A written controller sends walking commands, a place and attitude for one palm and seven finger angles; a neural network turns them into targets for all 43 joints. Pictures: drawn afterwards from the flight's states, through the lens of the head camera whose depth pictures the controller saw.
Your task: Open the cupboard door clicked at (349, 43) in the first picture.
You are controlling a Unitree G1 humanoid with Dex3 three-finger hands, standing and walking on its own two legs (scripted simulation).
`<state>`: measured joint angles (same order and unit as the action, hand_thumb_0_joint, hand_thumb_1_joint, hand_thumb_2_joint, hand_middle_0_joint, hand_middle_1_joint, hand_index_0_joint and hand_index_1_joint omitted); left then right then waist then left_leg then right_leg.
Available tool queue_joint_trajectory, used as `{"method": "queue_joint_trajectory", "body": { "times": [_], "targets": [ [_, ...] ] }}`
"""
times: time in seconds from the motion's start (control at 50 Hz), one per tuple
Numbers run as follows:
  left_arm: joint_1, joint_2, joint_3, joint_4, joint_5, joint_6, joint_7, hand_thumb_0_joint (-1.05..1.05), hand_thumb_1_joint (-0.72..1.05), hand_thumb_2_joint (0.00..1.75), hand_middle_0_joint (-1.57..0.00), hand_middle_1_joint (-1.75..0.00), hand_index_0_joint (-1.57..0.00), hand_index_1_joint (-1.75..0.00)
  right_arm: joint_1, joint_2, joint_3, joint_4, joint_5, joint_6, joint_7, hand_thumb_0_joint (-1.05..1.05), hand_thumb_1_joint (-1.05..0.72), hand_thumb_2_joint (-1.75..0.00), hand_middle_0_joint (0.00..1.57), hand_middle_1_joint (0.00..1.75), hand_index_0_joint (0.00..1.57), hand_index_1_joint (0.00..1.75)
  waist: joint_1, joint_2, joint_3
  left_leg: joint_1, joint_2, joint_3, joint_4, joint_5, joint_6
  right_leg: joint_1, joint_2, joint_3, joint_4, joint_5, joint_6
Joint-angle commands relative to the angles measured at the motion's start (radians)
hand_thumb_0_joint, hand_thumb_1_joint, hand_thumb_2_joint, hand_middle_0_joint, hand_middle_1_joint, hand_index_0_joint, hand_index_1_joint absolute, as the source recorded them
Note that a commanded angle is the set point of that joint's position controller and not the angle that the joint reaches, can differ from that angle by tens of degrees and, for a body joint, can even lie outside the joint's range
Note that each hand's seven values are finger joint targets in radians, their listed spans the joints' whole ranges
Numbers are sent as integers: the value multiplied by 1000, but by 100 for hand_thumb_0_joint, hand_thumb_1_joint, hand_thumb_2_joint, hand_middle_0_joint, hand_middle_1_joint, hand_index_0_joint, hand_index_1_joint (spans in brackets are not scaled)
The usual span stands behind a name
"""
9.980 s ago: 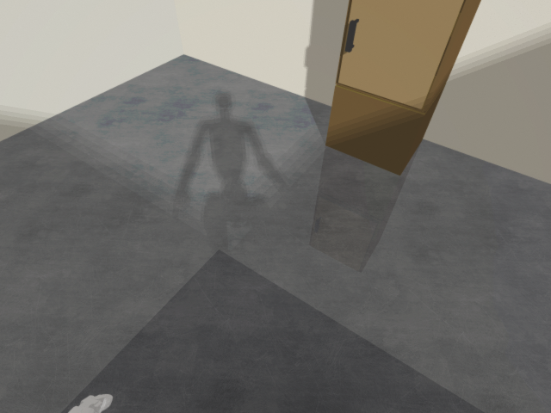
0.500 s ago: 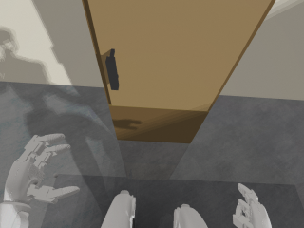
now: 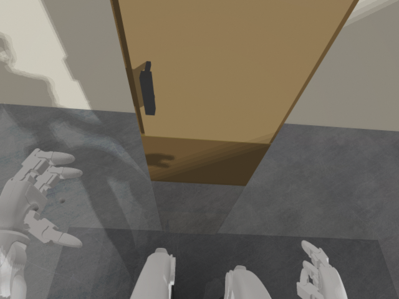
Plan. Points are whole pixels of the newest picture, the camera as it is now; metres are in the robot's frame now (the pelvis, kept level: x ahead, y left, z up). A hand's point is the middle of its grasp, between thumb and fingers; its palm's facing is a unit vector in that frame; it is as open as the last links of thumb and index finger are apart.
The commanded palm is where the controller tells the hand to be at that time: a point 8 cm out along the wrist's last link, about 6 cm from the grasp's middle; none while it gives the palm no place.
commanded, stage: raise the hand with hooked fingers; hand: left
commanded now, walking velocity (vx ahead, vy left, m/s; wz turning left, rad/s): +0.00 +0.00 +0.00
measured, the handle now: (149, 88) +0.58 +0.17 +0.02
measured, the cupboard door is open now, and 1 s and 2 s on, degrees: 0 0 0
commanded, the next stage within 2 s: move the hooked fingers beside the handle in 0.56 s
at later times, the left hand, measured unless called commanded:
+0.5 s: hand (71, 184) +0.30 +0.26 +0.04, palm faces +0.03 -1.00 -0.07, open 14.0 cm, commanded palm +0.28 +0.31 +0.04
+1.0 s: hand (85, 165) +0.34 +0.25 +0.03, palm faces +0.01 -1.00 -0.05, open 14.0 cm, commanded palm +0.33 +0.30 +0.04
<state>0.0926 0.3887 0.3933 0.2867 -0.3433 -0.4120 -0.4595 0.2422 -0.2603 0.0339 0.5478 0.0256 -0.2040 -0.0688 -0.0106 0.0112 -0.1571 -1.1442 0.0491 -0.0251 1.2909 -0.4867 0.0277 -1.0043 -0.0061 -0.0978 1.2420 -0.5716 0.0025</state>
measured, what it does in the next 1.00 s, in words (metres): stands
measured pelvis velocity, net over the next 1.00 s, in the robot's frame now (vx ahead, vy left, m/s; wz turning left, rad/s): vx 0.01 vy -0.01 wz -0.01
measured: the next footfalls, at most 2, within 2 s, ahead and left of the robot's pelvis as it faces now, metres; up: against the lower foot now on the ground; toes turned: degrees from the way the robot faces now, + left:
none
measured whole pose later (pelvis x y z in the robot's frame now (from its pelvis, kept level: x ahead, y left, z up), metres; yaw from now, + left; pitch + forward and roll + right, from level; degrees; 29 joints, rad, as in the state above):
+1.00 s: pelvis +0.01 -0.01 +0.00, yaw -1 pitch +22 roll -4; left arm -0.14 0.41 0.41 0.46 -0.31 -0.37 -0.45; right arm 0.23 -0.27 0.02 0.57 0.03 -0.16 -0.07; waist -0.03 0.01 -0.17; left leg -1.18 0.06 -0.02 1.31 -0.51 0.01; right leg -1.06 0.01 -0.09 1.27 -0.60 -0.01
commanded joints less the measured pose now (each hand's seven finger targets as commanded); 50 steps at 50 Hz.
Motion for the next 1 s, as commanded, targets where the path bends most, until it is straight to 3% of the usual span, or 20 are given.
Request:
{"method": "queue_joint_trajectory", "body": {
  "times": [0.0, 0.12, 0.18, 0.28, 0.4, 0.46, 0.54, 0.64, 0.66, 0.74, 0.8, 0.86, 0.98],
  "targets": [
    [-132, 263, 150, -123, -42, -49, -3, 0, -50, 30, -30, -120, -30, -120, 1, -175, -82, -126, 8, -39, -12, 0, -90, -90, 20, 30, 20, 30, 15, 132, -275, 346, -28, -63, -240, 64, -10, 13, 43, 27, -173, 82, -38],
    [-107, 216, 105, -113, -59, 2, -49, 0, -50, 30, -30, -120, -30, -120, 26, -183, -93, -135, 19, -35, -4, 0, -90, -90, 20, 30, 20, 30, 7, 92, -333, 374, -27, -39, -214, 193, 0, 55, 41, 33, -188, 172, -28],
    [-126, 230, 117, -136, -56, -15, -33, 0, -50, 30, -30, -120, -30, -120, 28, -184, -98, -129, 17, -37, -1, 0, -90, -90, 20, 30, 20, 30, 1, 67, -308, 357, -24, -41, -203, 194, 2, 43, 42, 32, -182, 170, -26],
    [-150, 246, 149, -121, -48, -64, 3, 0, -50, 30, -30, -120, -30, -120, 27, -177, -97, -117, 11, -31, 2, 0, -90, -90, 20, 30, 20, 30, 0, 72, -293, 337, -25, -32, -190, 188, 1, 35, 44, 41, -173, 159, -28],
    [-135, 250, 134, -158, -44, -60, -16, 0, -50, 30, -30, -120, -30, -120, 31, -176, -98, -122, 11, -27, 4, 0, -90, -90, 20, 30, 20, 30, 9, 119, -365, 376, -25, -25, -176, 274, 3, 75, 43, 49, -164, 240, -30],
    [-126, 245, 128, -160, -42, -41, -22, 0, -50, 30, -30, -120, -30, -120, 24, -176, -98, -124, 12, -20, 6, 0, -90, -90, 20, 30, 20, 30, 5, 125, -351, 390, -23, -28, -184, 274, 0, 62, 40, 42, -169, 244, -25],
    [-133, 238, 146, -119, -54, -28, -17, 0, -50, 30, -30, -120, -30, -120, 24, -173, -95, -122, 13, -13, 4, 0, -90, -90, 20, 30, 20, 30, -2, 70, -323, 342, -26, -22, -171, 250, 4, 75, 43, 46, -175, 242, -21],
    [-164, 229, 129, -124, -47, -43, -18, 0, -50, 30, -30, -120, -30, -120, 21, -172, -94, -125, 12, -13, 2, 0, -90, -90, 20, 30, 20, 30, -4, 89, -332, 352, -27, -22, -165, 248, 3, 64, 42, 47, -167, 236, -25],
    [-195, 207, 104, -120, -46, -45, -21, 0, -50, 30, -30, -120, -30, -120, 20, -172, -93, -121, 11, -14, 1, 0, -90, -90, 20, 30, 20, 30, -18, 78, -324, 349, -27, -21, -158, 248, 6, 57, 42, 48, -169, 243, -22],
    [-295, 222, 88, -99, -28, -54, -28, 0, -50, 30, -30, -120, -30, -120, 26, -178, -93, -102, 9, -16, -5, 0, -90, -90, 20, 30, 20, 30, -31, 103, -330, 357, -22, -29, -148, 230, 5, 13, 41, 50, -159, 214, -26],
    [-351, 259, 104, -81, -19, -49, -20, 0, -50, 30, -30, -120, -30, -120, 30, -183, -91, -94, 8, -13, -11, 0, -90, -90, 20, 30, 20, 30, -27, 111, -332, 353, -20, -33, -149, 215, 4, 5, 42, 52, -158, 195, -31],
    [-375, 260, 103, -70, -5, -41, -5, 0, -50, 30, -30, -120, -30, -120, 25, -181, -91, -95, 9, -6, -9, 0, -90, -90, 20, 30, 20, 30, -14, 130, -368, 385, -18, -38, -164, 233, -1, 5, 37, 45, -152, 200, -31],
    [-420, 287, 130, 8, 18, -22, 40, 0, -50, 30, -30, -120, -30, -120, 35, -177, -89, -91, 8, 23, -5, 0, -90, -90, 20, 30, 20, 30, -11, 107, -369, 355, -16, -29, -173, 219, -2, 24, 37, 49, -158, 195, -27]
  ]
}}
